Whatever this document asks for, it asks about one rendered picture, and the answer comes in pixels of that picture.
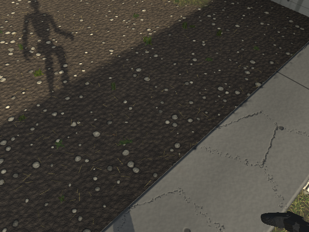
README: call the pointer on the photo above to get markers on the right robot hand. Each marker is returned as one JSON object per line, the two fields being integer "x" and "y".
{"x": 290, "y": 221}

